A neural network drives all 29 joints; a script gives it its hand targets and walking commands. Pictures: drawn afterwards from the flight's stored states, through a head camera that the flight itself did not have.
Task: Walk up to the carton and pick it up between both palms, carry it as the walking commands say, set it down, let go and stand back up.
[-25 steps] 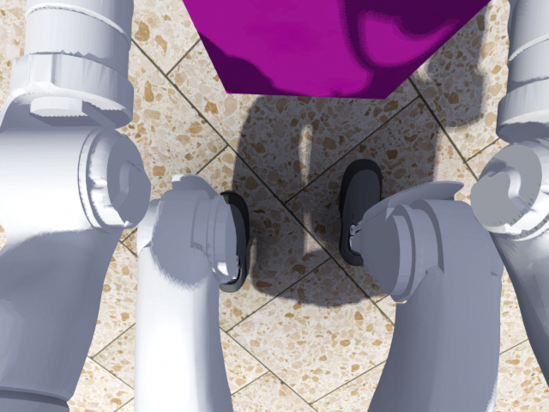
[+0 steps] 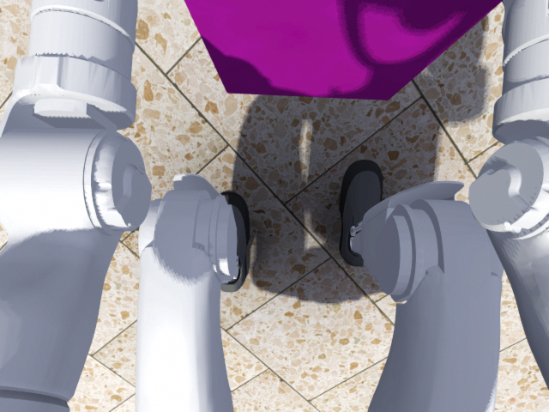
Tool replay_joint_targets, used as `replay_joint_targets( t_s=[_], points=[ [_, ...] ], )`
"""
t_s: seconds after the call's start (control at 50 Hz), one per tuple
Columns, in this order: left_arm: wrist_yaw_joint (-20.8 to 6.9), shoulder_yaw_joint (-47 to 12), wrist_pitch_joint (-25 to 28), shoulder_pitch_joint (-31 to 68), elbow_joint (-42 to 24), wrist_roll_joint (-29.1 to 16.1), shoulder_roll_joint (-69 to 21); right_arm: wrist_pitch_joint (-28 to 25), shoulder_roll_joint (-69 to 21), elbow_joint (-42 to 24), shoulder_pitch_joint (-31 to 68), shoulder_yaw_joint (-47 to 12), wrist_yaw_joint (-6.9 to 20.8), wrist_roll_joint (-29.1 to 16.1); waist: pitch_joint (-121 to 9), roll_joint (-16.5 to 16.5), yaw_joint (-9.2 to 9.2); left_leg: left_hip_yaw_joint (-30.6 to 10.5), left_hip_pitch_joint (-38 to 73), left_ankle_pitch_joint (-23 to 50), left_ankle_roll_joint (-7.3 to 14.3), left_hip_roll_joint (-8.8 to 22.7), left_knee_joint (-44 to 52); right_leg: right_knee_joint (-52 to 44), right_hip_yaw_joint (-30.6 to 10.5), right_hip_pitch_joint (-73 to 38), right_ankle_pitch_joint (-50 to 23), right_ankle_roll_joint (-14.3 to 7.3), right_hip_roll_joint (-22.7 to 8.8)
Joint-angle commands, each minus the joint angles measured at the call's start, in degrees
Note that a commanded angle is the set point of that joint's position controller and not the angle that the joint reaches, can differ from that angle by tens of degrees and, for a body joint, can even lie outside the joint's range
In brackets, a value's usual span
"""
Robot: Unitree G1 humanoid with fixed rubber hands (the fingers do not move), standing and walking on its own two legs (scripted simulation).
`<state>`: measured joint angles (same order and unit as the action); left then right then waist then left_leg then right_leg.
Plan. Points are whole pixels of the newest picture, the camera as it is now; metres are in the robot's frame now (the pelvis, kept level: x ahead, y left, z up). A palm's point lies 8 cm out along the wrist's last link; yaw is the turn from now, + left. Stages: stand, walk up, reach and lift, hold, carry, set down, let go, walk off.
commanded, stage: set down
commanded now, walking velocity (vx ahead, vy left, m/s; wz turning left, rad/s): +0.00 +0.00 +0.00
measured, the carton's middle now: out of the picture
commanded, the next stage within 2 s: let go in 1.80 s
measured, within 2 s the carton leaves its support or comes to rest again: rests again in 0.26 s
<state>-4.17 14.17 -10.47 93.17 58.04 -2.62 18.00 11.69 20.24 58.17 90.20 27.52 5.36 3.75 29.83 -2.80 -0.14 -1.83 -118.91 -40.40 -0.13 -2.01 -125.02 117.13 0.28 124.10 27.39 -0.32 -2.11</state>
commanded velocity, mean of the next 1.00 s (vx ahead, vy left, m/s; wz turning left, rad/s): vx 0.00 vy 0.00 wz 0.00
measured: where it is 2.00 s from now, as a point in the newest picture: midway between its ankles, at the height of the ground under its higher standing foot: (292, 244)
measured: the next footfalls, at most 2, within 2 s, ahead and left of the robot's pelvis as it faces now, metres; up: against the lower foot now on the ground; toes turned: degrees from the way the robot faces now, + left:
none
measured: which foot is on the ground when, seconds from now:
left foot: down 0.00-1.00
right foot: down 0.00-1.00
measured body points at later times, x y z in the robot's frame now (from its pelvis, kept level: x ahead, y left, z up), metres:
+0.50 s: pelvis +0.00 +0.00 +0.00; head +0.40 +0.00 +0.20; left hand +0.57 +0.15 -0.21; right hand +0.57 -0.21 -0.21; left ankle +0.08 +0.11 -0.37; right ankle +0.14 -0.13 -0.37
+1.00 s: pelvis -0.01 +0.00 +0.05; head +0.37 +0.00 +0.27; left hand +0.59 +0.16 -0.07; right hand +0.58 -0.22 -0.09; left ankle +0.08 +0.11 -0.37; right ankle +0.14 -0.13 -0.37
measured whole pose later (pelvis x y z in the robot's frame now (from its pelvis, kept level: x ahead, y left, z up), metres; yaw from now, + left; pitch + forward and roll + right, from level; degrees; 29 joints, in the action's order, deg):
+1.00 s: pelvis -0.01 +0.00 +0.05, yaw +1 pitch +31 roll -1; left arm 9.4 3.2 -27.3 87.2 37.0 -10.5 22.0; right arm 23.7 23.7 42.6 86.5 20.9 -8.5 -6.2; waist 30.1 -2.7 0.0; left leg -1.9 -109.1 -38.4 -0.3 -2.1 -116.4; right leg 109.5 0.2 113.9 26.6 0.8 -2.1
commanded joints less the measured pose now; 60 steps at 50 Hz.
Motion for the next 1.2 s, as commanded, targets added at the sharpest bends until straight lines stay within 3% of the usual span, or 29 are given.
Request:
replay_joint_targets(
  t_s=[0.0, 0.08, 0.16, 0.18, 0.2, 0.22, 0.32, 0.34, 0.36, 0.38, 0.48, 0.54, 0.58, 0.64, 0.66, 0.68, 0.8, 0.86, 0.88, 0.92, 0.94, 0.96, 1.02, 1.04, 1.06, 1.12, 1.14, 1.16, 1.18],
  points=[
    [-4.14, -11.43, -1.88, 13.36, 0.00, 1.98, -23.16, -0.26, -21.15, 4.37, 7.26, -5.79, 2.30, 3.15, -49.84, -3.07, 11.82, 1.79, 11.40, 10.98, -1.10, -2.88, 12.64, -0.08, 2.00, -37.98, -12.36, -0.80, 5.10],
    [0.17, -11.63, 0.35, 13.67, -1.90, -0.18, -11.42, -3.01, -8.76, 2.44, 7.79, -4.59, -1.57, 1.06, -56.09, -4.36, 11.83, 1.75, 14.41, 14.43, -1.33, -2.45, 11.91, 1.09, 2.63, -40.58, -15.76, -0.50, 4.32],
    [5.75, -12.16, 3.96, 16.12, -5.98, -4.31, 1.93, -7.42, 5.09, -1.59, 11.56, -5.14, -7.40, -1.91, -66.63, -1.63, 13.18, 2.36, 12.60, 20.24, -1.96, -2.71, 10.75, 1.57, 1.97, -50.80, -26.34, -0.68, 3.86],
    [7.00, -11.49, 4.66, 16.56, -7.85, -4.13, 5.01, -8.35, 5.42, -3.48, 13.72, -5.87, -8.67, -3.67, -70.81, 0.07, 11.78, 2.46, 9.51, 23.71, -1.86, -2.40, 11.53, 2.26, 1.55, -56.37, -32.79, -0.61, 3.07],
    [8.22, -11.90, 5.22, 18.99, -8.48, -5.12, 7.35, -8.97, 7.87, -3.65, 14.76, -4.31, -9.90, -3.73, -74.54, 0.33, 13.89, 2.31, 9.44, 23.55, -1.54, -1.88, 11.13, 2.80, 1.49, -58.59, -35.02, -0.43, 2.94],
    [9.07, -12.56, 5.61, 19.91, -10.26, -5.48, 7.68, -9.00, 7.19, -2.75, 15.55, -4.97, -10.48, -5.25, -76.22, -0.49, 12.68, 2.96, 8.17, 23.42, -1.74, -2.45, 11.18, 2.74, 1.03, -59.45, -35.79, -0.94, 3.16],
    [11.48, -11.76, 5.40, 19.82, -7.22, -6.47, 14.12, -8.68, 10.28, 3.20, 16.48, -6.66, -11.85, -7.74, -79.95, 3.10, 11.48, 1.33, 8.61, 23.35, -0.96, -1.04, 12.11, 3.47, -0.10, -60.40, -36.52, -0.65, 2.11],
    [11.76, -12.47, 5.34, 20.84, -9.44, -6.84, 13.86, -8.56, 12.12, 3.73, 15.31, -5.55, -11.90, -7.25, -80.63, 0.86, 12.94, 1.37, 11.53, 24.10, -1.46, -1.11, 11.41, 3.66, 0.57, -56.95, -34.54, -0.90, 2.16],
    [12.01, -12.94, 5.15, 20.36, -7.92, -6.94, 13.90, -8.76, 13.41, 3.33, 16.28, -5.59, -12.19, -8.24, -82.39, -0.14, 12.46, 0.88, 14.85, 25.91, -1.21, -1.12, 11.33, 3.41, 0.65, -54.86, -33.63, -0.79, 2.35],
    [12.23, -12.18, 4.94, 20.58, -8.62, -7.01, 14.92, -8.79, 14.69, 2.11, 16.45, -5.31, -12.22, -7.93, -83.75, 0.82, 13.57, 0.56, 16.43, 26.48, -1.26, -1.09, 10.61, 3.33, 0.87, -54.24, -33.74, -0.86, 2.35],
    [12.24, -13.40, 4.19, 19.00, -8.69, -9.47, 13.95, -8.77, 16.48, 0.28, 15.82, -5.92, -12.32, -8.77, -88.77, 1.13, 13.75, -0.01, 20.42, 28.62, -1.08, -1.16, 10.51, 3.32, 1.52, -53.56, -33.27, -0.48, 2.04],
    [12.62, -13.26, 3.29, 19.87, -19.37, -10.94, 15.15, -7.54, 16.35, -10.69, 16.91, -7.48, -12.99, -11.24, -101.91, 2.77, 12.31, 2.35, 22.41, 30.83, -1.02, -2.40, 11.77, 1.91, 1.15, -65.30, -39.84, -1.00, 2.86],
    [13.34, -12.37, 1.33, 19.56, -22.55, -11.37, 15.80, -6.08, 17.44, -15.92, 16.98, -6.46, -13.77, -11.42, -111.38, 4.41, 12.66, 3.19, 25.26, 32.15, -0.91, -2.83, 12.87, 0.96, 1.80, -71.59, -42.93, -1.06, 3.02],
    [13.95, -13.46, -2.61, 17.30, -27.18, -12.27, 14.18, -2.83, 20.09, -21.18, 13.81, -5.37, -14.28, -11.89, -120.01, 2.98, 14.28, 3.42, 34.60, 31.04, -0.97, -2.87, 14.12, -0.90, 3.75, -71.00, -39.64, -1.34, 3.74],
    [14.05, -14.45, -3.81, 16.19, -26.02, -12.22, 13.47, -1.65, 18.49, -20.69, 13.09, -6.52, -14.33, -12.51, -119.02, 0.97, 13.53, 3.12, 36.98, 29.14, -0.66, -2.91, 16.06, -2.21, 4.36, -69.02, -36.21, -1.04, 3.47],
    [14.25, -13.10, -5.16, 16.16, -25.77, -11.86, 14.85, -0.40, 19.78, -20.86, 11.44, -5.60, -14.45, -11.74, -120.52, 2.19, 14.09, 3.21, 39.47, 28.11, -0.65, -2.69, 16.44, -3.15, 5.03, -68.78, -34.55, -0.91, 3.35],
    [14.73, -8.61, -10.38, 16.89, -32.34, -10.50, 17.71, 5.49, 17.74, -29.34, 12.49, -7.82, -14.25, -13.66, -120.37, 3.29, 9.85, 4.27, 40.49, 21.28, -0.46, -3.19, 22.16, -8.98, 4.66, -71.75, -27.90, -0.66, 3.76],
    [14.51, -8.59, -12.32, 17.43, -35.75, -10.07, 18.37, 7.83, 19.15, -31.97, 12.49, -7.67, -14.17, -13.75, -123.51, 2.16, 10.43, 4.68, 42.48, 21.62, -0.50, -3.22, 24.35, -11.32, 4.55, -73.75, -28.58, -1.11, 4.36],
    [14.25, -9.73, -13.26, 17.75, -35.26, -10.97, 17.43, 8.58, 19.15, -32.28, 12.07, -8.14, -14.14, -13.62, -123.39, 1.65, 12.19, 4.78, 43.02, 21.79, -0.71, -3.12, 25.16, -12.73, 4.64, -73.71, -28.44, -1.21, 4.40],
    [13.97, -8.99, -14.19, 17.63, -36.81, -10.59, 18.01, 9.79, 19.16, -33.89, 12.87, -8.10, -14.07, -13.21, -124.40, 2.40, 11.70, 4.51, 44.32, 22.38, -0.74, -3.51, 26.89, -14.28, 4.93, -74.27, -29.04, -1.40, 4.74],
    [13.71, -9.32, -14.76, 18.07, -34.67, -11.22, 17.56, 10.39, 18.94, -33.39, 12.70, -8.64, -13.79, -13.50, -124.36, 2.80, 12.81, 4.70, 43.74, 22.39, -0.87, -3.67, 27.80, -15.54, 4.71, -75.20, -29.08, -1.65, 4.98],
    [13.46, -9.19, -15.09, 16.77, -34.24, -10.73, 16.88, 10.74, 18.60, -33.74, 12.80, -9.25, -13.59, -13.58, -123.42, 2.16, 11.77, 4.38, 44.37, 23.01, -0.78, -3.68, 29.22, -16.32, 4.97, -74.41, -29.57, -1.41, 4.99],
    [13.32, -8.47, -15.11, 16.41, -37.94, -9.90, 17.04, 11.05, 18.91, -34.40, 8.79, -6.67, -13.68, -12.41, -129.38, -0.01, 13.49, 4.09, 48.32, 28.78, -1.67, -3.85, 30.81, -18.18, 4.39, -77.66, -35.62, -1.85, 5.79],
    [13.23, -9.05, -15.57, 15.91, -36.61, -10.50, 17.14, 11.36, 19.54, -33.39, 8.91, -6.43, -13.59, -11.72, -129.62, 0.65, 15.50, 3.36, 49.36, 29.25, -1.71, -3.75, 31.94, -18.85, 5.52, -77.59, -35.80, -1.45, 5.92],
    [13.28, -7.81, -15.77, 16.45, -38.93, -9.63, 17.88, 11.88, 19.24, -35.10, 9.22, -6.92, -13.41, -12.72, -132.12, 0.30, 13.37, 4.09, 50.63, 30.36, -1.58, -4.37, 32.75, -19.98, 4.64, -79.83, -37.40, -1.85, 6.07],
    [12.62, -8.78, -16.41, 14.49, -37.80, -10.46, 17.05, 12.47, 19.29, -35.95, 8.01, -7.26, -13.09, -12.52, -133.57, 1.03, 14.69, 4.05, 52.06, 32.73, -1.98, -4.32, 35.53, -23.38, 4.38, -84.03, -40.29, -1.82, 6.14],
    [12.68, -7.34, -16.38, 14.40, -39.37, -9.52, 18.05, 12.61, 18.56, -37.83, 8.71, -6.96, -12.98, -12.97, -135.57, 1.97, 12.89, 4.04, 53.29, 35.08, -1.73, -4.72, 36.13, -23.61, 4.45, -84.76, -42.32, -1.56, 6.49],
    [12.72, -8.10, -16.63, 14.79, -37.63, -9.66, 17.58, 12.79, 19.30, -35.57, 7.84, -6.68, -12.89, -12.68, -135.73, 0.57, 14.61, 3.92, 54.77, 34.98, -1.77, -4.56, 37.25, -24.99, 4.66, -84.53, -41.85, -1.59, 6.38],
    [12.67, -7.70, -16.80, 14.19, -37.31, -9.01, 18.40, 13.07, 18.43, -35.71, 8.37, -7.62, -12.83, -13.35, -135.26, -0.05, 12.60, 3.89, 54.97, 34.95, -1.65, -4.70, 38.09, -25.55, 4.45, -84.60, -41.48, -1.52, 6.21]
  ],
)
